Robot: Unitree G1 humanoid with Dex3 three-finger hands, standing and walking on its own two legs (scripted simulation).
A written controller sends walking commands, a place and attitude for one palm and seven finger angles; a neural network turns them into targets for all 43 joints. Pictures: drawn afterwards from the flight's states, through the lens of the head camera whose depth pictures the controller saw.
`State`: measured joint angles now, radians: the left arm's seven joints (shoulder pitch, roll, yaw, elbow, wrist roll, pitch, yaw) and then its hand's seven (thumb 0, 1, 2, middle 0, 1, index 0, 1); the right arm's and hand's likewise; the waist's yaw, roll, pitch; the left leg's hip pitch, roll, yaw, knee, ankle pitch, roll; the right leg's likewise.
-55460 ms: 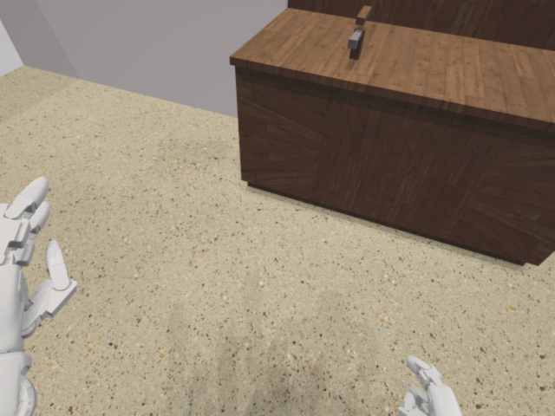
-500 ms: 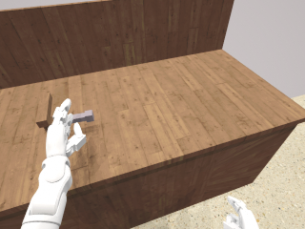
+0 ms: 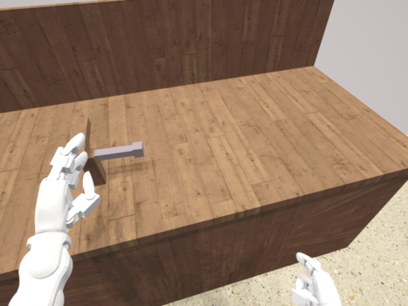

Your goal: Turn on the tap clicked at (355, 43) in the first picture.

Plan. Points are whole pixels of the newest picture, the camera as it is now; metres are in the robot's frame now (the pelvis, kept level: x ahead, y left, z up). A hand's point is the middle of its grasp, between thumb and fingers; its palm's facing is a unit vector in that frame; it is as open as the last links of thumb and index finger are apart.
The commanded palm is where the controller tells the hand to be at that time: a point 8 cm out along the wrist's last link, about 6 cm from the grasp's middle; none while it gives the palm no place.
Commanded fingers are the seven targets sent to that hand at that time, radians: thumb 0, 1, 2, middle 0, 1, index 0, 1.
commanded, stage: draw the hand back beside the body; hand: left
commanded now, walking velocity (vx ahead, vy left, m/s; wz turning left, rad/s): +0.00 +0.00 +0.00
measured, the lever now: (138, 149) +0.46 +0.23 +0.04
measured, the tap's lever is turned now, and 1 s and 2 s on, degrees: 85 85 85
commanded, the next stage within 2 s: step back with the hand held close in 0.62 s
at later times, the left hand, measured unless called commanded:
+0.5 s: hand (55, 213) +0.20 +0.26 +0.15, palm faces +0.43 -0.84 -0.31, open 7.4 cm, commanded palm +0.16 +0.29 +0.16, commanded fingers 0.00 0.90 0.90 -0.20 -0.30 -0.20 -0.30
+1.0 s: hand (60, 220) +0.19 +0.24 +0.15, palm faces +0.34 -0.85 -0.40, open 7.4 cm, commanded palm +0.14 +0.29 +0.17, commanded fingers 0.00 0.90 0.90 -0.20 -0.30 -0.20 -0.30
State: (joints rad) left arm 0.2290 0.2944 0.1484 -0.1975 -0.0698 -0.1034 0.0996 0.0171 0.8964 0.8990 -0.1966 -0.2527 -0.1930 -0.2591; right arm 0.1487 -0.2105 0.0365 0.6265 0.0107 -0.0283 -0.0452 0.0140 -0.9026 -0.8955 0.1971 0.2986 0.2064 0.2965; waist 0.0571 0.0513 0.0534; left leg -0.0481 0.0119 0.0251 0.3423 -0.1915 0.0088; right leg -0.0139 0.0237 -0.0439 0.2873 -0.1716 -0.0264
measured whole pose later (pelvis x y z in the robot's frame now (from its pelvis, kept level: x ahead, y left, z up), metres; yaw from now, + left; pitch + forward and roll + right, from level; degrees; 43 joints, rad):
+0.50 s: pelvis +0.01 +0.01 +0.00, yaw +1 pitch -6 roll -1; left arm 0.40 0.32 0.25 -0.38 -0.08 -0.10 0.11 0.02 0.90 0.90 -0.21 -0.30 -0.21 -0.30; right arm 0.15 -0.22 0.03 0.64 0.01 -0.06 -0.04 0.01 -0.90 -0.90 0.20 0.30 0.21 0.30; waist 0.08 0.05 0.04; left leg -0.07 0.00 0.01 0.39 -0.22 0.02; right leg -0.02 0.01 -0.06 0.32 -0.20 -0.01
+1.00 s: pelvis -0.02 +0.01 -0.01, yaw +0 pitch -1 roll -1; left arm 0.48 0.35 0.30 -0.46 -0.07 -0.15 0.10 0.02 0.90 0.90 -0.21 -0.30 -0.21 -0.31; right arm 0.14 -0.24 0.02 0.55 0.01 -0.01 -0.07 0.01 -0.90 -0.90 0.20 0.30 0.21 0.30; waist 0.04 0.04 0.04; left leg -0.22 0.00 0.03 0.44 -0.20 0.02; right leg -0.19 0.01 -0.04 0.39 -0.18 -0.01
